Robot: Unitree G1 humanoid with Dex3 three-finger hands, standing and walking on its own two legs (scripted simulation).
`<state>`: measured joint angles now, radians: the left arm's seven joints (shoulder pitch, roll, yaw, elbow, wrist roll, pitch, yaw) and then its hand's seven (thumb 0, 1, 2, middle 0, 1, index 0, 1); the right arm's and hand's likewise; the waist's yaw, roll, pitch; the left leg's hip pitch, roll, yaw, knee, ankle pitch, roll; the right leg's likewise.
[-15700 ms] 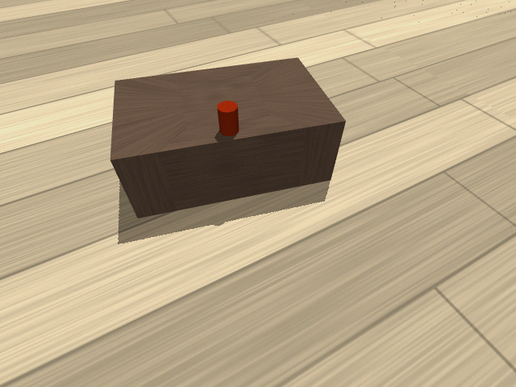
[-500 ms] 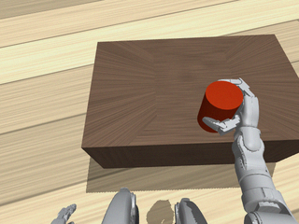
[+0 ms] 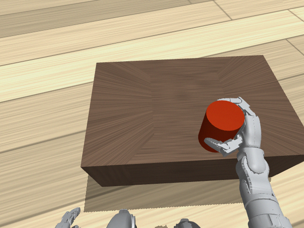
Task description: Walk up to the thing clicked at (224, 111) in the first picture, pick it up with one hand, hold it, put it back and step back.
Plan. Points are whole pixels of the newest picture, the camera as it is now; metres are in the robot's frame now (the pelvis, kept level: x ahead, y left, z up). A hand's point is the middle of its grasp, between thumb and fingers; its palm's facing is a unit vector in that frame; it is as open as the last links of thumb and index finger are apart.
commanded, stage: lift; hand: right
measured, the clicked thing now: (218, 127) +0.37 -0.16 +0.03
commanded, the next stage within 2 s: hold in 0.36 s
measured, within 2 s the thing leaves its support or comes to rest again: neither
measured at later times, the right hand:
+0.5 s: hand (224, 126) +0.35 -0.16 +0.07, palm faces +0.11 +0.99 +0.00, open 11.7 cm
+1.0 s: hand (230, 130) +0.33 -0.16 +0.08, palm faces +0.12 +0.99 +0.00, open 11.7 cm
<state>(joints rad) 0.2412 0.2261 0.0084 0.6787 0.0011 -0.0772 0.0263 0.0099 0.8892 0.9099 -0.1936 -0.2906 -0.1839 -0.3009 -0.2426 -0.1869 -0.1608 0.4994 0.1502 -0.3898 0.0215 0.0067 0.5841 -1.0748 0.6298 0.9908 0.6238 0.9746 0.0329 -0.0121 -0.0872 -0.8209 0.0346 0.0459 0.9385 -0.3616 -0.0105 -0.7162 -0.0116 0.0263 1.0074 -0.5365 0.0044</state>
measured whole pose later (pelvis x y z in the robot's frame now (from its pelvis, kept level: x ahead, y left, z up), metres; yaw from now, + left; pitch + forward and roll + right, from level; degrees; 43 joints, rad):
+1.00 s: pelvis +0.00 +0.01 +0.02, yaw +0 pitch +8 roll +1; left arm 0.22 0.22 -0.01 0.67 -0.01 -0.06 0.05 0.01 0.91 0.90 -0.20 -0.30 -0.20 -0.31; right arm -0.12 -0.18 -0.14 0.38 0.18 -0.34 0.04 0.01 0.59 -1.08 0.64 0.98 0.63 0.97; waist 0.01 -0.02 -0.05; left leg -0.62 0.03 0.05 0.79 -0.31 -0.01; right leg -0.51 -0.02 0.03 0.85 -0.47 0.01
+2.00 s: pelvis +0.01 +0.00 +0.03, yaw +0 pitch +7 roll +1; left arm 0.22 0.22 -0.01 0.68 -0.01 -0.07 0.05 0.01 0.91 0.90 -0.20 -0.30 -0.20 -0.30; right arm -0.11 -0.17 -0.13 0.36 0.17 -0.33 0.04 0.01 0.59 -1.08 0.63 0.99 0.63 0.97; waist 0.01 -0.02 -0.04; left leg -0.58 0.03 0.05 0.76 -0.30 -0.01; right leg -0.47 -0.01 0.03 0.81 -0.46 0.01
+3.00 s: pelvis +0.00 +0.01 +0.03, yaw +0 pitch +6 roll +1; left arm 0.22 0.21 -0.01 0.68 -0.01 -0.07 0.04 0.01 0.91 0.90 -0.20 -0.30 -0.20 -0.30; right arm -0.11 -0.17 -0.13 0.37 0.18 -0.33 0.04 0.01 0.60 -1.08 0.64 0.99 0.63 0.97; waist 0.01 -0.01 -0.04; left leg -0.58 0.03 0.05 0.77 -0.30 -0.01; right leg -0.47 -0.01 0.02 0.82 -0.46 0.01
